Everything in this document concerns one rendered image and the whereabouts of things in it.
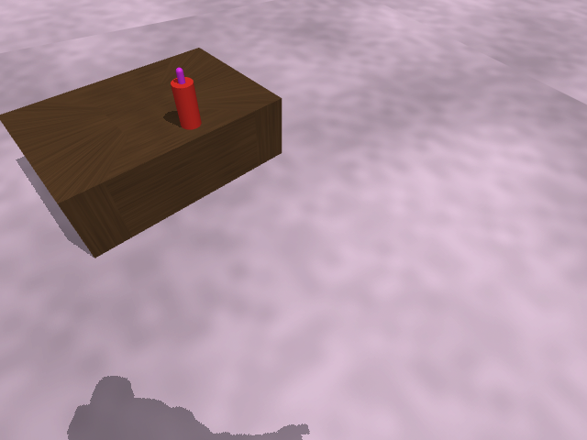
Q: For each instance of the bottle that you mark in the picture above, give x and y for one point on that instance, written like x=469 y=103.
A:
x=186 y=101

